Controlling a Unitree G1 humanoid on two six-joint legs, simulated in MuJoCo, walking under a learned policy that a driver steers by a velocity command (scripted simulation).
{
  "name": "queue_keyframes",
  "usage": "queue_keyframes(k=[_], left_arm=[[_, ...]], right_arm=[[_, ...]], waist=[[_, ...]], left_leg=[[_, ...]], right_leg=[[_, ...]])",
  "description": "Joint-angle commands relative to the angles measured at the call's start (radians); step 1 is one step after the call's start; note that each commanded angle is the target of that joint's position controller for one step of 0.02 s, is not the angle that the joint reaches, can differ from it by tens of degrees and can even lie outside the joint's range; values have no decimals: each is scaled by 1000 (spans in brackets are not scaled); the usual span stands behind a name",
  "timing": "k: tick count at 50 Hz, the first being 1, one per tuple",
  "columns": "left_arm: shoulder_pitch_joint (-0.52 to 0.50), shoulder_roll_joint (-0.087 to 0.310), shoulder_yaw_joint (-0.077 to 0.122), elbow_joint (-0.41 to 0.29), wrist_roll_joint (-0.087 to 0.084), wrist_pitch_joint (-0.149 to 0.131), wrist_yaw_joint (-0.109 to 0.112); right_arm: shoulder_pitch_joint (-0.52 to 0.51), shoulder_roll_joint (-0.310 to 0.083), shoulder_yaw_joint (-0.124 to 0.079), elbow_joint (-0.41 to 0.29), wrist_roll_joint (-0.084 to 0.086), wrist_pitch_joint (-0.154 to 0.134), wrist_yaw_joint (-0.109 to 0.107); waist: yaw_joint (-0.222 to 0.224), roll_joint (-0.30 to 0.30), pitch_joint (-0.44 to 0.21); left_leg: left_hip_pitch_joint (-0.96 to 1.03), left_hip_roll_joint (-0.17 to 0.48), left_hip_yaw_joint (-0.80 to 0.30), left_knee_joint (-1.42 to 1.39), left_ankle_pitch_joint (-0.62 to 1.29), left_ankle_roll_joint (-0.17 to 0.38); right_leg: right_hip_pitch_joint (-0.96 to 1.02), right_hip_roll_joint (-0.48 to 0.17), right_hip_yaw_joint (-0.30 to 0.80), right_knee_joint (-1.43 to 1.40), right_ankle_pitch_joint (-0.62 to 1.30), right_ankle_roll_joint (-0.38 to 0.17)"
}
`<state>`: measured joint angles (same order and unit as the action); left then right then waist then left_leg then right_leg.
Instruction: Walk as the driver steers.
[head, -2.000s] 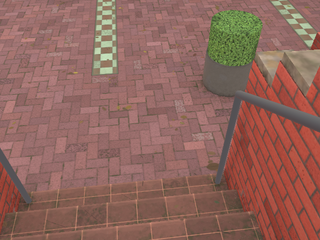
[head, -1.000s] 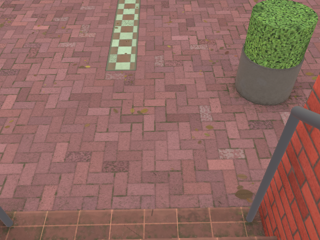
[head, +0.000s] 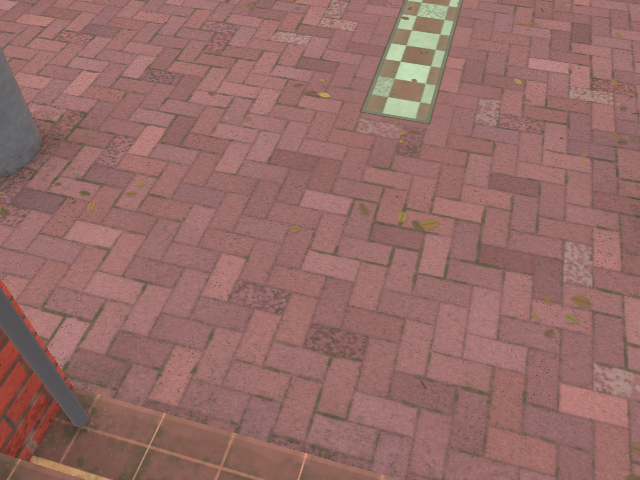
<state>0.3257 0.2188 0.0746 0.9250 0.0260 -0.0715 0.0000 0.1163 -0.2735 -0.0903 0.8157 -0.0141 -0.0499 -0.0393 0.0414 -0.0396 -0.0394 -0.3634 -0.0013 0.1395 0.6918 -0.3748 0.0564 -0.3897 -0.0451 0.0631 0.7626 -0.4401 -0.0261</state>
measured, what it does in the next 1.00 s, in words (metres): goes down, turning right: right foot, then left foot 0.17 m lower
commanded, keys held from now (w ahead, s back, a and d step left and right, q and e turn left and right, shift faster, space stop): e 0.02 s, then w+e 0.46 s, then w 0.52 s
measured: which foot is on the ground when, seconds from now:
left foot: down 0.00-0.34, up 0.36-0.64, down 0.66-1.00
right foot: down 0.00-0.00, up 0.02-0.32, down 0.34-0.64, up 0.66-1.00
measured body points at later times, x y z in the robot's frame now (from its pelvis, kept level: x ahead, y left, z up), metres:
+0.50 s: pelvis +0.09 -0.07 -0.05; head +0.10 -0.06 +0.40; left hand +0.10 +0.17 -0.20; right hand +0.12 -0.34 -0.17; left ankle +0.16 +0.04 -0.69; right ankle -0.04 -0.14 -0.72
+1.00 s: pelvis +0.31 -0.14 -0.22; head +0.32 -0.14 +0.23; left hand +0.54 -0.01 -0.35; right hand +0.14 -0.25 -0.37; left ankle +0.23 -0.02 -0.88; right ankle +0.45 -0.36 -0.89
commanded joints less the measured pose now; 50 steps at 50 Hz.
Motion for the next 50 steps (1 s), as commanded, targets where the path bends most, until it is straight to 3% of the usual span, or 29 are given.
queue_keyframes(k=[1, 3, 6, 10, 11, 13, 14, 15, 17, 18, 19, 20, 21, 22, 24, 25, 27, 30, 32, 33, 34, 35, 36, 37, 39, 41, 43, 46, 50], left_arm=[[-19, 50, 15, -130, -2, -2, 22], [-84, 41, 13, -195, 42, 15, 32], [30, 66, 17, -101, 84, 12, 5], [-17, 24, -2, -80, 52, -7, -83], [4, 33, -3, -55, 52, -12, -86], [-46, 67, 7, -76, 78, -13, -68], [-140, 68, 7, -118, 79, -8, -49], [-114, 48, 2, -103, 88, -13, -33], [207, 95, 40, 9, 59, -42, -9], [521, 226, 75, 120, 69, -88, 14], [651, 268, 63, 158, 78, -132, 2], [610, 224, 45, 133, 45, -153, -40], [476, 142, 17, 111, 19, -148, -68], [312, 112, 5, 69, 1, -132, -81], [12, 17, -50, -25, 63, -63, -83], [-75, -108, -92, -71, 82, -59, -50], [-148, 25, -92, -108, 86, -84, -27], [90, 128, -80, -32, 44, -109, -47], [21, 194, -65, -37, 39, -80, -96], [98, 162, -56, 2, 68, -64, -131], [361, 6, -70, 53, 47, -65, -148], [365, -22, -80, -13, 36, -56, -137], [187, 74, -64, -97, 30, -38, -115], [55, 85, -65, -115, 41, -31, -85], [85, 24, -98, -80, 61, -24, -52], [56, 32, -97, -55, 66, -3, -72], [6, 4, -113, -56, 80, 2, -117], [-221, 89, -104, -105, 102, -17, -98], [-203, 91, -113, -128, 106, 25, -89]], right_arm=[[333, -127, -43, -7, -56, -14, -30], [503, -118, -39, 62, -114, -34, -22], [277, -15, 0, 19, -38, -26, 30], [250, -11, 22, 47, -80, -45, 21], [279, 11, 31, 77, -105, -44, 19], [321, 4, 36, 122, -93, -54, 27], [331, -33, 29, 136, -56, -65, 26], [331, -50, 24, 145, -71, -62, 25], [176, -147, -9, 92, -83, -60, 49], [5, -135, -23, -17, -95, -54, 75], [-49, -14, 22, -90, -96, -59, 110], [-162, 55, 51, -161, -51, -74, 122], [-202, 24, 45, -152, -35, -77, 113], [-118, -4, 41, -117, -40, -77, 88], [159, 8, 67, 4, -101, -50, 53], [269, 70, 105, 60, -141, -49, 60], [332, 82, 91, 54, -71, -41, 82], [266, -27, 73, -4, -90, -28, 86], [477, -90, 57, 79, -80, -26, 95], [637, -182, 10, 159, -90, -29, 95], [711, -234, 1, 189, -132, -31, 103], [628, -236, 4, 142, -120, -38, 126], [563, -225, -11, 146, -109, -29, 129], [486, -98, 26, 163, -107, -29, 129], [256, 174, 124, 141, -139, -51, 114], [118, 163, 135, 115, -65, -105, 69], [281, 29, 125, 199, -75, -127, 54], [457, 47, 145, 216, -62, -141, -3], [395, -31, 145, 218, -107, -108, 80]], waist=[[-156, 151, -192], [-174, 74, -40], [-71, 141, 32], [-74, 89, 79], [-87, 129, 58], [-103, 117, 64], [-125, 115, 64], [-116, 141, 55], [69, -10, 26], [210, -333, -23], [209, -245, -78], [210, -72, 47], [175, -40, 174], [80, 1, 159], [-98, 63, 129], [-100, 95, 134], [-188, -4, 65], [-134, 81, 190], [-225, 60, 183], [-227, 131, 82], [-131, 274, -172], [-94, 229, -182], [-179, 166, -42], [-153, 45, 71], [13, -79, 160], [24, 3, 143], [5, 79, 75], [-149, -13, 47], [-40, 107, 154]], left_leg=[[484, 342, -275, -173, 962, 317], [515, 529, -439, -333, 652, 357], [179, 347, -165, -397, 175, 202], [-74, 291, 1, -360, -89, 126], [-68, 315, -27, -310, -37, 116], [13, 378, -64, -228, -113, 111], [39, 367, -51, -219, -221, 93], [-25, 390, -77, -141, -191, 73], [-213, 306, 17, 148, -201, 84], [-459, 57, 146, 652, -313, 22], [-721, -47, -88, 801, -375, 43], [-958, -70, -218, 728, -348, 47], [-1088, 13, -327, 699, -299, 22], [-1026, 66, -333, 675, -201, -7], [-583, 91, -265, 582, 61, -23], [-359, 111, -264, 376, 534, -28], [373, 54, -87, 284, 892, -83], [420, 19, -25, 77, 461, -121], [415, 45, -82, -299, 434, -49], [458, 88, -173, -312, 402, 60], [795, 214, -297, 116, 969, 268], [890, 347, -624, 22, 1007, 423], [839, 429, -867, -130, 437, 449], [662, 393, -813, -193, 117, 362], [138, 305, -600, -278, 172, 258], [-343, 187, -379, -349, 95, 271], [-447, 110, -295, -221, 44, 256], [63, 112, -286, 25, 83, 193], [-225, 180, -417, 23, 24, 241]], right_leg=[[-274, 76, -5, 172, 22, -29], [-554, 40, 119, 440, -258, 24], [-387, 10, 3, 524, 1, -1], [-181, -2, -114, 453, 102, -21], [-140, -4, -73, 539, 214, -35], [-213, -24, -56, 430, 196, -57], [-201, -10, -123, 230, 32, -49], [-69, 11, -137, 285, 122, -58], [319, 144, -295, 10, 195, -55], [594, 51, -6, -220, 402, -138], [791, -88, 324, -207, 572, -241], [759, -259, 586, -254, 439, -335], [606, -327, 766, -220, 227, -386], [492, -312, 690, -146, 265, -391], [-91, -206, 458, -68, 203, -356], [-341, -52, 198, 32, 79, -266], [-836, 107, -70, 57, -230, -140], [-685, 56, 115, 203, -371, -182], [-312, 9, 273, 480, -143, -208], [-180, 79, 293, 827, 94, -168], [-445, 214, 210, 1289, -288, -114], [-832, 247, 140, 1447, -309, -60], [-1125, 200, 182, 1428, -191, -32], [-1216, 120, 194, 1379, -12, -45], [-948, -64, 251, 859, 461, -75], [-487, -108, 77, 448, 649, -69], [-263, -74, -21, 602, 695, -22], [-565, -94, 24, -48, 1039, 8], [-194, -52, -9, 142, 859, 4]])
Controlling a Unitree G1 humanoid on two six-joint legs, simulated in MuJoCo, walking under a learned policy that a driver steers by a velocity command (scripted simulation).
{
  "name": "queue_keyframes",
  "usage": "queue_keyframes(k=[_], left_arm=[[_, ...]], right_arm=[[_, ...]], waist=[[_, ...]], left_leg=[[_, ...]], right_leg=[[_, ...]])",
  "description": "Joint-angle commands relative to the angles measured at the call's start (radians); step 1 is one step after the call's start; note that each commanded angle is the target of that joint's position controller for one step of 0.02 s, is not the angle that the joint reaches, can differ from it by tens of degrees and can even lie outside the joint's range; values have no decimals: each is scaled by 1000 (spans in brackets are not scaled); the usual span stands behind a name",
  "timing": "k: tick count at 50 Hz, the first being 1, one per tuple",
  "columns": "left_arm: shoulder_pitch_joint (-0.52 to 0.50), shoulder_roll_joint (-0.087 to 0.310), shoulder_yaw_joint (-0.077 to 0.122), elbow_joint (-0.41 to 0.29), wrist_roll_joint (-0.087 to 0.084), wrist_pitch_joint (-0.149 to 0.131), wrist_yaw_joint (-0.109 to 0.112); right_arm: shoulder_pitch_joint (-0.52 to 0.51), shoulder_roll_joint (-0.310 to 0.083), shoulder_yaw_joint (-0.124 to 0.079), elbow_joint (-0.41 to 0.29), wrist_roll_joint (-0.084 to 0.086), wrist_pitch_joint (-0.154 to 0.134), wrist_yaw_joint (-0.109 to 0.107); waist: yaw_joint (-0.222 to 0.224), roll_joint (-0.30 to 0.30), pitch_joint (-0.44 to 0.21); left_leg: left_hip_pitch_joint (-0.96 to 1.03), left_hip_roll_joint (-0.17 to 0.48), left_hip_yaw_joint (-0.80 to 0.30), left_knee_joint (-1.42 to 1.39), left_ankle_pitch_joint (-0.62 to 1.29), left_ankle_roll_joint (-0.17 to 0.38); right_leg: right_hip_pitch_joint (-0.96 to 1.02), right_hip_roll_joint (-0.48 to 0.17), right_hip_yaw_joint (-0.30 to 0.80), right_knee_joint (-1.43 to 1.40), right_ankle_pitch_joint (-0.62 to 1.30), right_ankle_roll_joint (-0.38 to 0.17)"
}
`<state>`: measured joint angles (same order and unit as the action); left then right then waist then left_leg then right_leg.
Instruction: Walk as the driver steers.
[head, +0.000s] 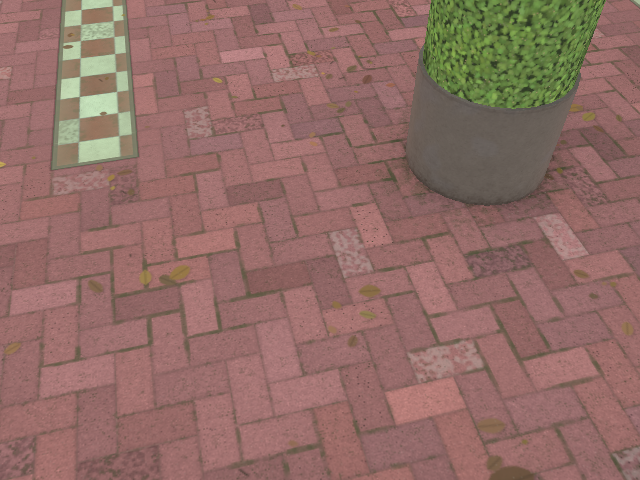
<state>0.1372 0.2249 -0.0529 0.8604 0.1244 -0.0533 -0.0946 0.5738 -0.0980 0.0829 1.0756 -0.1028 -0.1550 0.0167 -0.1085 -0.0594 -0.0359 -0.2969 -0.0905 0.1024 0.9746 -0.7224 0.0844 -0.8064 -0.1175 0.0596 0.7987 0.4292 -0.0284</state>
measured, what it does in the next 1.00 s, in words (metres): goes down, turning left: right foot 0.17 m lower, then left foot 0.17 m lower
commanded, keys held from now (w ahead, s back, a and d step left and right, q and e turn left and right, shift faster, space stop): w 0.14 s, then w+q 0.86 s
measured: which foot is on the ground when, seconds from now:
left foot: down 0.00-0.14, up 0.16-0.60, down 0.62-0.98, up 1.00-1.00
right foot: up 0.00-0.12, down 0.14-0.62, up 0.64-0.96, down 0.98-1.00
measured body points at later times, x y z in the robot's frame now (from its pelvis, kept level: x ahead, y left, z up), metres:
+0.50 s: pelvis +0.32 -0.03 -0.17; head +0.33 -0.02 +0.28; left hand +0.18 +0.13 -0.32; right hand +0.53 -0.22 -0.28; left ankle +0.52 +0.13 -0.86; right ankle +0.17 -0.14 -0.83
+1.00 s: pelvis +0.64 +0.00 -0.28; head +0.65 +0.00 +0.17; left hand +0.74 +0.32 -0.35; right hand +0.80 -0.22 -0.42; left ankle +0.54 +0.11 -0.99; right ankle +0.78 -0.07 -1.01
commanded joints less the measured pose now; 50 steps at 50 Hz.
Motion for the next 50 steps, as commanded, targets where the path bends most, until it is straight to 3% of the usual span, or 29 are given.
queue_keyframes(k=[1, 3, 5, 6, 7, 8, 9, 11, 13, 15, 17, 19, 21, 24, 25, 26, 28, 31, 32, 33, 34, 35, 36, 37, 39, 41, 45, 49, 50], left_arm=[[-110, 124, 22, -101, -6, 4, 5], [-100, 84, 9, -98, -5, -4, 11], [22, 136, 37, -33, -29, -18, 9], [273, 158, 59, 63, -40, -22, 15], [499, 212, 99, 131, -51, -41, 27], [631, 258, 114, 142, -48, -27, 12], [646, 266, 121, 148, -18, -24, -2], [462, 162, 106, 157, -14, -31, 21], [200, -100, 12, 103, -2, -53, 31], [143, -28, 19, 91, -42, -74, 59], [282, -34, 13, 151, -23, -97, 97], [334, 0, 15, 148, -20, -113, 118], [353, 0, -2, 178, 4, -104, 81], [461, 37, 12, 213, -25, -92, 82], [389, 93, 63, 191, -192, -50, 134], [425, 86, 57, 192, -184, -31, 145], [453, 69, 70, 196, -153, -11, 145], [385, 72, 90, 175, -124, -29, 114], [420, -2, 90, 148, -122, -57, 99], [416, 38, 74, 89, -166, -87, 79], [248, 89, 86, -6, -182, -104, 79], [199, 5, 59, -72, -195, -110, 89], [109, 49, 80, -70, -185, -96, 121], [160, 31, 83, -67, -171, -79, 140], [164, 56, 110, -62, -116, -35, 154], [102, 37, 111, -87, -98, -43, 153], [-18, 48, 125, -105, -152, -37, 127], [168, 94, 164, -47, -136, -47, 110], [314, 145, 178, 0, -137, -57, 104]], right_arm=[[-67, -201, -42, -75, 25, -2, 9], [-6, -227, -45, -13, -2, 17, 10], [-77, -227, -65, -43, 26, 46, 14], [-29, -278, -83, 16, -43, 56, 55], [-64, -307, -101, -12, -14, 62, 87], [61, -221, -110, -9, -17, 56, 113], [-73, -212, -107, -93, 26, 42, 127], [-288, -171, -96, -220, 64, 35, 97], [-264, -167, -101, -188, 16, 31, 71], [-325, -132, -105, -174, -12, 55, 75], [-273, -89, -71, -165, -32, 75, 93], [-400, -152, -74, -197, 11, 63, 77], [-464, -163, -67, -232, 9, 72, 60], [-626, -239, -75, -287, -1, 78, 73], [-774, -207, -91, -345, 218, 84, 74], [-809, -165, -73, -352, 228, 85, 83], [-787, -127, -68, -343, 181, 98, 98], [-286, -267, -150, -181, 138, 121, 64], [-119, -376, -173, -121, 110, 119, 45], [-17, -357, -171, -115, 118, 118, 27], [-6, -350, -173, -153, 104, 134, 3], [-62, -396, -187, -138, 109, 146, -23], [-242, -293, -162, -212, 108, 136, -29], [-350, -300, -162, -250, 93, 119, -32], [-523, -259, -154, -308, 126, 104, -29], [-539, -281, -171, -333, 129, 103, -49], [-382, -251, -185, -293, 141, 116, -68], [-351, -163, -170, -303, 144, 112, -66], [-337, -69, -146, -317, 136, 98, -57]], waist=[[45, 55, 173], [40, 122, 157], [54, 26, 160], [145, 63, 124], [247, -89, 75], [233, -250, -203], [254, -98, -220], [238, 39, 42], [66, 131, 154], [67, -1, 174], [96, 60, 99], [157, 102, 81], [114, 33, 128], [191, 71, 244], [238, 109, 292], [246, 128, 254], [258, 68, 215], [15, 109, -35], [-5, 373, -158], [-74, 327, -474], [-113, 220, -468], [-31, 158, -447], [11, -59, -290], [98, -4, -227], [206, -38, 0], [204, 85, 7], [141, 151, -38], [259, 140, -42], [296, -78, -66]], left_leg=[[-81, 260, -369, -216, 392, 195], [62, 299, -450, -113, 570, 194], [97, 247, -343, 86, 556, 137], [-34, 196, -256, 244, 730, 102], [-170, 121, -198, 515, 748, 70], [-532, -12, -125, 1007, 15, 0], [-771, -23, -138, 1160, -50, -15], [-1003, 116, -224, 960, 200, 26], [-729, 249, -326, 462, 603, 90], [-382, 237, -197, 158, 804, 57], [-442, 262, -257, 1, 1066, 27], [-429, 250, -214, -295, 1339, -18], [-200, 222, -168, -214, 1308, -15], [-508, 246, -193, -376, 1114, -13], [-491, 136, -238, -406, 1199, -9], [-467, 128, -168, -450, 1234, -18], [-364, 132, -96, -530, 1127, -13], [385, 64, 7, -570, 1230, 75], [879, 291, -245, -267, 1770, 234], [1111, 421, -471, -209, 1541, 388], [1066, 431, -580, -384, 1122, 384], [969, 477, -767, -542, 614, 372], [664, 460, -769, -662, 425, 290], [451, 502, -862, -672, 366, 329], [-103, 366, -620, -685, 609, 256], [-369, 179, -374, -692, 680, 190], [-238, 169, -416, -626, 527, 177], [-302, 102, -454, -353, 254, 79], [-450, -32, -312, 78, 208, 25]], right_leg=[[84, 13, -22, -152, -111, 9], [158, 32, -34, -87, -237, 8], [343, 31, -65, -431, -353, -17], [699, 70, -131, -337, -143, -15], [968, 81, -137, -543, -105, -71], [1495, -125, 63, -105, 376, -317], [1527, -202, 224, -100, 440, -395], [1140, -326, 376, -321, -477, -351], [593, -207, 208, -389, -536, -259], [264, -130, 47, -478, -528, -270], [398, -103, 2, -334, -529, -232], [486, -55, -62, -200, -615, -174], [295, -93, -35, -251, -691, -191], [643, -164, 54, -173, -632, -190], [521, -115, 17, -61, -627, -125], [587, -103, -44, -11, -605, -103], [636, -94, -72, 87, -493, -85], [380, -30, -146, 678, -249, -33], [-126, 95, -170, 1235, -1264, 52], [-254, 76, 27, 1332, -1272, 67], [-350, 57, 45, 1180, -1192, 61], [-423, 38, 47, 1117, -1092, 54], [-359, 14, 41, 901, -839, 35], [-291, 2, 75, 853, -787, 42], [3, -49, 81, 483, -784, 97], [336, 4, -2, 142, -639, 109], [456, 92, -16, -120, -438, 118], [740, 69, 20, -173, -664, 39], [868, -97, 223, -246, -750, -14]])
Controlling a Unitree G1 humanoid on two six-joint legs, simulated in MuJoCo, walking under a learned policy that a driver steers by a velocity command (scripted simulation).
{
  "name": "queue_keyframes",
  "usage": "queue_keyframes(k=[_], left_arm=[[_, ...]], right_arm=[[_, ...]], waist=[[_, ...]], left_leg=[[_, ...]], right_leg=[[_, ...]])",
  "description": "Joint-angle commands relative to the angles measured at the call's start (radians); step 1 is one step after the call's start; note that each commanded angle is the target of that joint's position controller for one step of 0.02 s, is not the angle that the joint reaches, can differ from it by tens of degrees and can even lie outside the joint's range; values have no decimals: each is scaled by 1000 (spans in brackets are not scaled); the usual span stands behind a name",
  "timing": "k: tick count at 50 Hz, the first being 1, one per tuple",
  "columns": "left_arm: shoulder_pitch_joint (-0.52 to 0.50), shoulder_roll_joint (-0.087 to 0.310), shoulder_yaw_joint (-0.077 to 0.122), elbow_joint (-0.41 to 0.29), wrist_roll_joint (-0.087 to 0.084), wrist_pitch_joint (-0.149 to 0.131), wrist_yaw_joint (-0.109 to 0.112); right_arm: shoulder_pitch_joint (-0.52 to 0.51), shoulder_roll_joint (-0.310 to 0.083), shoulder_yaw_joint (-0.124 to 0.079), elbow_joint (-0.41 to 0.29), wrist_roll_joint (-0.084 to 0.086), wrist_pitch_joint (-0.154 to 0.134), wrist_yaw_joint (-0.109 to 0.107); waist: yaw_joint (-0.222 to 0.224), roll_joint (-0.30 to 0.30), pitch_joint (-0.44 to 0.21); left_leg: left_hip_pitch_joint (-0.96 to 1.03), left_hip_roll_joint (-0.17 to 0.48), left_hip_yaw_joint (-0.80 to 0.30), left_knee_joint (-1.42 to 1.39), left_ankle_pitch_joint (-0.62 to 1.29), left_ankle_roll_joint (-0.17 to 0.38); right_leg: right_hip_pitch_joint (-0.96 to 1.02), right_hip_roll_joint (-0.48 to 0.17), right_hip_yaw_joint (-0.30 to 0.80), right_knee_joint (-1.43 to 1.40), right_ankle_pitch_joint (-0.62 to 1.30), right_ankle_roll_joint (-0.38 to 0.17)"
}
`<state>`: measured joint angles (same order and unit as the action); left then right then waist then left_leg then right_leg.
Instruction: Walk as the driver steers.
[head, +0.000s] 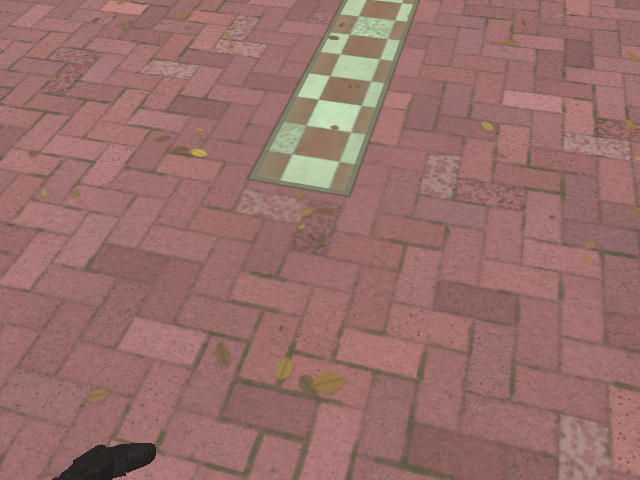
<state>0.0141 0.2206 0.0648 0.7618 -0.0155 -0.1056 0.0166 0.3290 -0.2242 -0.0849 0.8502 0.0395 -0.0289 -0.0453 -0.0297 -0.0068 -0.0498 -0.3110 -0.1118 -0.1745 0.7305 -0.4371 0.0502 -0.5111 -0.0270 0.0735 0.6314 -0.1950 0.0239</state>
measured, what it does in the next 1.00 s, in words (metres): walks ahead: left foot, then right foot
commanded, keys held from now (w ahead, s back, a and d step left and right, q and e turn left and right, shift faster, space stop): w+q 0.48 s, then w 0.04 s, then w+e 0.02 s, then e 0.46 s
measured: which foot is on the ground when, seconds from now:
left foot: up 0.00-0.48, down 0.50-0.96, up 0.98-1.00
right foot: down 0.00-0.52, up 0.54-0.94, down 0.96-1.00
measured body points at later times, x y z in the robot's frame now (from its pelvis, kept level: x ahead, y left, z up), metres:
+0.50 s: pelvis +0.25 +0.05 +0.00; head +0.28 +0.06 +0.45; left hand +0.14 +0.30 -0.13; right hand +0.55 -0.09 -0.07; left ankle +0.32 +0.17 -0.72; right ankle +0.10 -0.14 -0.71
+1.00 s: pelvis +0.46 +0.11 +0.01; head +0.50 +0.11 +0.45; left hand +0.57 +0.39 -0.09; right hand +0.63 -0.13 -0.12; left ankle +0.33 +0.17 -0.69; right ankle +0.59 +0.06 -0.72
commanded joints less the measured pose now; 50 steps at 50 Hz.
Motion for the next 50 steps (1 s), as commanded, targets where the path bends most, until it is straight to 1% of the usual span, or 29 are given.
queue_keyframes(k=[1, 2, 3, 4, 5, 6, 8, 11, 16, 20, 23, 24, 25, 26, 27, 28, 29, 30, 31, 32, 34, 36, 39, 41, 44, 47, 48, 49, 50], left_arm=[[479, 269, 76, 91, 32, -16, -22], [365, 186, 63, 54, 25, -19, -15], [290, 137, 49, 30, 8, -11, -5], [223, 109, 37, 30, 10, -6, 0], [179, 88, 28, 37, 17, -2, 4], [169, 84, 27, 49, 28, -2, 11], [214, 78, 31, 82, 17, -6, 11], [276, 100, 43, 123, 18, -12, 22], [328, 110, 49, 152, 0, -7, 16], [354, 171, 66, 163, -5, 5, 16], [338, 219, 79, 157, -21, 14, 13], [324, 228, 80, 154, -26, 20, 15], [325, 214, 75, 147, -14, 20, 20], [365, 94, 28, 86, 37, 0, 5], [363, 98, 13, 83, 2, -50, -18], [258, 171, 38, 71, -43, -64, -23], [215, 172, 35, 66, -38, -58, -16], [199, 163, 38, 80, -15, -47, -4], [216, 157, 44, 86, -6, -30, 1], [242, 138, 43, 92, -9, -12, 2], [267, 97, 36, 97, -10, 16, 6], [224, 82, 30, 78, 2, 27, 10], [130, 65, 14, 50, 8, 23, -8], [82, 80, 14, 25, 4, 24, -25], [53, 114, 21, -10, 9, 34, -50], [140, 147, 37, -12, 16, 36, -71], [221, 187, 55, 6, 19, 34, -66], [284, 267, 76, -2, 28, 36, -48], [274, 321, 75, -23, 46, 41, -41]], right_arm=[[72, 49, 20, -128, 34, -51, 25], [7, -65, -3, -119, 35, -54, 25], [-121, -101, -14, -144, 13, -46, 24], [-145, -93, -20, -136, -6, -36, 18], [-133, -86, -24, -135, -18, -30, 19], [-133, -75, -27, -138, -13, -23, 26], [-152, -50, -26, -154, -15, -16, 31], [-219, -22, -19, -176, -17, -13, 37], [-342, -8, -9, -192, -14, -5, 76], [-441, -21, -3, -229, -13, -5, 101], [-380, -70, -25, -231, -20, -3, 103], [-252, -102, -45, -195, -21, -3, 102], [-65, -162, -75, -139, -25, 0, 86], [30, -288, -94, -114, -17, -9, 69], [127, -262, -71, -108, -25, -11, 63], [86, -194, -51, -103, -45, -12, 59], [-20, -149, -36, -118, -40, -16, 56], [-116, -113, -22, -130, -35, -23, 58], [-167, -87, -13, -130, -39, -31, 57], [-181, -80, -10, -119, -44, -38, 57], [-189, -93, -11, -94, -51, -53, 55], [-199, -102, -10, -74, -58, -61, 44], [-203, -115, -7, -57, -54, -58, 26], [-179, -139, -10, -41, -50, -50, 15], [-178, -155, -15, -29, -37, -26, -1], [-209, -175, -25, -45, -18, 2, -19], [-191, -167, -23, -49, -20, 8, -21], [-180, -150, -15, -78, -47, 6, -17], [-85, -70, 11, -96, -70, 0, 3]], waist=[[107, -455, -132], [102, -294, -50], [126, -201, 35], [99, -117, 55], [61, -123, 47], [41, -135, 49], [48, -105, 29], [52, -74, 25], [89, -104, 56], [116, -97, 108], [55, -138, 55], [-21, -125, -8], [-101, -71, -100], [-68, 206, -205], [-81, 249, -383], [-103, 156, -273], [-66, 103, -178], [-23, 28, -112], [16, 34, -74], [45, 47, -63], [75, 57, -39], [79, 58, -9], [42, 75, -4], [20, 75, -12], [21, 87, 4], [75, 78, -26], [104, 30, -69], [113, -125, -148], [35, -304, -278]], left_leg=[[-643, -41, -43, 575, -162, 68], [-752, 32, -71, 685, -53, 67], [-777, 70, -35, 670, 74, 63], [-699, 104, -18, 588, 152, 55], [-613, 128, -17, 520, 190, 43], [-548, 148, 12, 478, 215, 26], [-512, 155, 41, 437, 282, 9], [-536, 157, 37, 283, 383, 11], [-449, 163, 138, 54, 490, -13], [-411, 160, 206, -49, 369, 18], [-226, 76, 298, -124, 221, 76], [-50, 27, 329, -207, 281, 106], [300, 47, 246, -217, 341, 150], [730, 342, -239, -212, 380, 299], [817, 493, -607, -413, 255, 404], [741, 458, -422, -403, 441, 333], [581, 423, -240, -376, 653, 282], [417, 377, -118, -379, 785, 244], [300, 349, -49, -403, 839, 224], [226, 338, -10, -429, 863, 211], [141, 328, 72, -464, 957, 204], [95, 305, 160, -486, 986, 183], [88, 262, 262, -491, 922, 138], [157, 290, 258, -476, 902, 133], [265, 343, 242, -405, 890, 119], [294, 335, 256, -211, 971, 75], [256, 275, 286, -47, 918, 32], [67, 177, 314, 240, 580, -34], [-273, -16, 217, 569, -255, -91]], right_leg=[[703, -436, 817, -350, -380, -226], [647, -438, 828, -385, -592, -233], [544, -379, 608, -369, -512, -201], [425, -313, 453, -361, -360, -176], [349, -274, 346, -366, -238, -156], [301, -251, 254, -389, -161, -139], [309, -240, 147, -423, 0, -149], [388, -254, 41, -430, 190, -156], [441, -243, -121, -436, 203, -145], [521, -272, -172, -414, 232, -133], [570, -269, -234, -227, 759, -110], [553, -242, -271, -62, 896, -93], [342, -216, -281, 190, 810, -60], [-147, -80, -255, 600, -54, 0], [-301, 15, -47, 788, -393, -10], [-376, -38, -11, 826, -308, -27], [-346, -84, -26, 761, -230, -33], [-278, -121, -28, 687, -181, -24], [-210, -136, -22, 636, -155, -18], [-152, -140, -19, 608, -133, -19], [-121, -119, -29, 542, -85, -11], [-116, -95, -26, 404, 27, -4], [-25, -55, -66, 127, 271, -18], [-19, -36, -75, 44, 324, -25], [-62, -30, -76, -8, 213, -52], [45, 24, -125, -97, 119, -98], [184, 49, -115, -171, 269, -130], [405, -105, 120, -156, 746, -204], [694, -345, 510, -160, 1000, -437]])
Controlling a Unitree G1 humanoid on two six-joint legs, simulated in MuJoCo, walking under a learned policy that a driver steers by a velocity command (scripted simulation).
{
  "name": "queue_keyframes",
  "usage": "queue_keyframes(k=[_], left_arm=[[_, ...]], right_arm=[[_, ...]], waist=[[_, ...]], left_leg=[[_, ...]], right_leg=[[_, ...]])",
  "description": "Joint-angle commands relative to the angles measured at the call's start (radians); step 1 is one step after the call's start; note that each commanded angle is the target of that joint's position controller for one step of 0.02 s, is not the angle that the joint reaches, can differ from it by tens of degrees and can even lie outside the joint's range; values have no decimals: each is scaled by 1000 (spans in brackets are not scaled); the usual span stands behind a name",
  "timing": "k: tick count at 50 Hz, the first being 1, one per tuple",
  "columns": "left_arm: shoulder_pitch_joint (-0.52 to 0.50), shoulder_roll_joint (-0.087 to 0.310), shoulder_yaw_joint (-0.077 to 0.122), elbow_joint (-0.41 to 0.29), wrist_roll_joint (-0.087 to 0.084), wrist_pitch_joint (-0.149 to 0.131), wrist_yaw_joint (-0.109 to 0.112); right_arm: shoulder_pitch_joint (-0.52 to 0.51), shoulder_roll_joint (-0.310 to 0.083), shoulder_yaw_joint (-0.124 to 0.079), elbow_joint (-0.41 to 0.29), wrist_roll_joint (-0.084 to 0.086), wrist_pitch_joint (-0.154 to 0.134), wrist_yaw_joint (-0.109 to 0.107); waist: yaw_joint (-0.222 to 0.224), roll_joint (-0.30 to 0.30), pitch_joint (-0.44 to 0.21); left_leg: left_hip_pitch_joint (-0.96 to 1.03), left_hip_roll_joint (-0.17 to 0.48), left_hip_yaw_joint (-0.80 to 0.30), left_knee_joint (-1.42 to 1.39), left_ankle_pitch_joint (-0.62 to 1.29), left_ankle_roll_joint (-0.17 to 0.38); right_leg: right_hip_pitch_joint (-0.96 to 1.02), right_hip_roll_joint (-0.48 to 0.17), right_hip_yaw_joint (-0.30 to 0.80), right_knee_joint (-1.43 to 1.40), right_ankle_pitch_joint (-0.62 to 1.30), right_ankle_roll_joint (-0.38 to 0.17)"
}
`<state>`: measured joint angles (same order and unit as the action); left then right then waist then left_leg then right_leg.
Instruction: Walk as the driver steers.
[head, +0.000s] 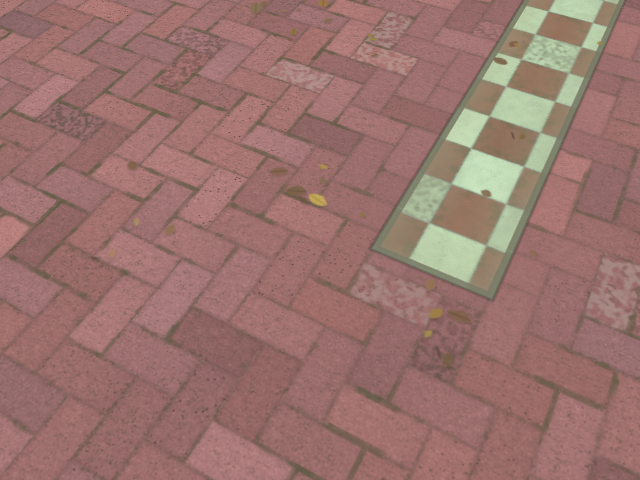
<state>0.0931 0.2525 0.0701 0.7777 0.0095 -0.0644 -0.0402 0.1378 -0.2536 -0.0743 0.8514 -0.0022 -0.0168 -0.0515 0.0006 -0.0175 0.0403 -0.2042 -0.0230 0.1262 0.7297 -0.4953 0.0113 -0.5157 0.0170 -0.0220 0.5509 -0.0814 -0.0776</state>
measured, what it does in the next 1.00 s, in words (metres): steps on the spot, turning right: left foot, then right foot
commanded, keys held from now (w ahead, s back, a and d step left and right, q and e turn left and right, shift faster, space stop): e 1.00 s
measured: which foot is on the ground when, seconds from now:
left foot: up 0.00-0.40, down 0.42-0.86, up 0.88-1.00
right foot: down 0.00-0.42, up 0.44-0.84, down 0.86-1.00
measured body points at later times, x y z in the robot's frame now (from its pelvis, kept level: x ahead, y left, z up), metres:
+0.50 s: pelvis +0.06 +0.05 +0.01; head +0.09 +0.06 +0.46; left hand +0.31 +0.26 -0.08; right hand +0.08 -0.26 -0.09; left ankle +0.11 +0.16 -0.72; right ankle +0.09 -0.07 -0.69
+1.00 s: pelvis +0.03 +0.02 +0.02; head +0.05 -0.03 +0.46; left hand +0.33 +0.14 -0.06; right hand -0.02 -0.31 -0.10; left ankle +0.10 +0.15 -0.64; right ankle -0.02 -0.07 -0.72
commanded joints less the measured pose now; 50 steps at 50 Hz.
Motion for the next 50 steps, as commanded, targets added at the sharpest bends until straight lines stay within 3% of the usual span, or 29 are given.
queue_keyframes(k=[1, 2, 3, 4, 5, 7, 12, 18, 20, 21, 22, 23, 24, 25, 26, 27, 29, 31, 35, 39, 42, 43, 44, 45, 46, 47, 48, 49, 50], left_arm=[[181, 222, 54, -68, 12, 9, 18], [102, 190, 46, -98, 0, 15, 23], [55, 158, 39, -110, -20, 28, 31], [27, 138, 31, -119, -28, 41, 39], [14, 139, 31, -126, -20, 49, 45], [7, 157, 38, -147, -2, 59, 55], [19, 189, 54, -179, -10, 71, 79], [29, 179, 55, -208, -11, 93, 83], [13, 178, 54, -222, -22, 103, 86], [29, 161, 50, -226, -28, 107, 88], [62, 112, 39, -229, -28, 108, 86], [31, 140, 49, -276, -38, 94, 79], [48, 216, 73, -255, -18, 80, 70], [84, 226, 81, -222, -24, 83, 64], [114, 197, 77, -192, -25, 95, 67], [123, 173, 69, -189, -22, 104, 67], [93, 136, 54, -207, -32, 111, 60], [28, 119, 42, -241, -40, 113, 58], [-8, 98, 25, -277, -31, 112, 44], [14, 122, 34, -283, -35, 118, 28], [101, 120, 46, -253, -33, 123, 20], [144, 153, 61, -240, -30, 122, 29], [183, 265, 88, -253, -28, 116, 45], [171, 316, 88, -274, 7, 97, 40], [181, 264, 76, -268, 17, 75, 32], [138, 239, 64, -256, 10, 63, 35], [87, 217, 59, -257, -9, 63, 43], [49, 194, 49, -263, -26, 68, 49], [37, 192, 44, -266, -25, 73, 55]], right_arm=[[93, -96, -6, -80, -9, -18, 27], [29, -114, -11, -96, 16, -11, 30], [-2, -110, -14, -90, 11, 1, 19], [-27, -119, -20, -95, 0, 15, 6], [-31, -118, -23, -103, -2, 27, 1], [-14, -86, -17, -101, 0, 33, -7], [-29, -84, -13, -101, 0, 25, -15], [-23, -100, -17, -104, 13, 0, 5], [42, -104, -23, -85, 17, -10, 19], [85, -134, -35, -73, 12, -11, 22], [111, -206, -51, -78, -11, -6, 19], [73, -258, -60, -89, -47, -1, 21], [-1, -200, -48, -136, -51, -7, 16], [-58, -149, -36, -157, -35, -5, 7], [-80, -122, -28, -169, -18, -3, 4], [-73, -115, -24, -170, -3, -1, 0], [-36, -120, -20, -170, -6, 9, -6], [15, -136, -26, -167, -11, 19, -11], [39, -192, -46, -172, -7, 26, -7], [30, -221, -58, -174, 11, 25, 10], [11, -211, -57, -166, 37, 22, 16], [62, -173, -48, -145, 30, 18, 21], [51, -105, -26, -176, -17, 16, 28], [-27, -106, -21, -232, -27, 8, 22], [-81, -160, -36, -236, -9, 6, 18], [-85, -169, -41, -230, 5, 8, 16], [-66, -164, -44, -209, -1, 11, 7], [-52, -172, -46, -205, -9, 16, 2], [-34, -165, -46, -200, -12, 17, 5]], waist=[[47, -163, -469], [43, -97, -371], [27, 8, -278], [16, 21, -212], [-6, -18, -182], [-14, -81, -168], [9, -116, -199], [22, -159, -182], [-18, -158, -171], [-31, -130, -168], [-12, 46, -179], [11, 352, -114], [18, 269, -114], [37, 184, -118], [42, 139, -111], [30, 129, -99], [8, 136, -79], [-33, 166, -78], [-59, 204, -111], [-51, 224, -115], [6, 196, -127], [12, 108, -144], [4, -173, -155], [30, -311, -184], [77, -189, -209], [42, -151, -160], [16, -93, -144], [-2, -102, -135], [-15, -111, -143]], left_leg=[[-422, -56, -256, 664, -173, -34], [-475, -25, -252, 665, -89, -29], [-487, 9, -237, 602, -18, -35], [-462, 32, -231, 523, 26, -40], [-401, 35, -224, 455, 58, -39], [-354, 10, -200, 330, 95, -49], [-310, -1, -224, 147, 170, -77], [-223, -18, -227, -48, 159, -57], [-101, -24, -200, -233, 242, -27], [5, 31, -223, -324, 284, -2], [118, 246, -400, -389, 281, 74], [37, 402, -649, -470, 444, 225], [14, 430, -634, -450, 505, 261], [16, 365, -510, -416, 535, 213], [30, 300, -416, -393, 540, 168], [47, 286, -376, -387, 562, 162], [52, 254, -291, -399, 583, 172], [129, 261, -265, -401, 582, 186], [148, 307, -218, -390, 612, 203], [102, 338, -180, -368, 628, 195], [54, 320, -121, -257, 585, 123], [-47, 279, -56, -141, 484, 54], [-328, 167, 40, 168, 90, -46], [-522, 46, -69, 385, -198, -91], [-527, 62, -165, 489, -168, -87], [-532, 76, -185, 499, -78, -73], [-530, 86, -194, 462, 4, -71], [-510, 86, -197, 435, 58, -76], [-465, 68, -187, 441, 100, -82]], right_leg=[[702, -370, 623, -129, 633, -331], [605, -327, 530, -155, 439, -284], [492, -279, 465, -187, 248, -224], [369, -250, 431, -216, 114, -193], [273, -209, 412, -241, 19, -171], [215, -161, 383, -257, -25, -148], [212, -142, 426, -252, -179, -127], [235, -130, 519, -232, -234, -105], [200, -96, 517, -199, -230, -77], [136, -53, 489, -154, -275, -40], [2, 39, 366, 66, -426, 13], [-165, 163, 158, 298, -525, 64], [-165, 87, 203, 500, -482, 93], [-153, 78, 189, 579, -414, 104], [-153, 73, 169, 637, -367, 121], [-179, 67, 161, 700, -331, 135], [-184, 51, 108, 702, -290, 155], [-214, 21, 80, 595, -266, 173], [-93, -36, 30, 388, -315, 174], [61, -28, -33, 202, -314, 129], [243, 11, -71, -84, -134, 55], [391, -1, -11, -161, 3, 20], [581, -240, 319, -173, 372, -67], [549, -431, 548, -166, 556, -286], [527, -394, 505, -192, 456, -304], [490, -327, 416, -187, 379, -239], [462, -268, 364, -181, 304, -180], [430, -243, 340, -181, 303, -156], [392, -222, 326, -183, 325, -153]])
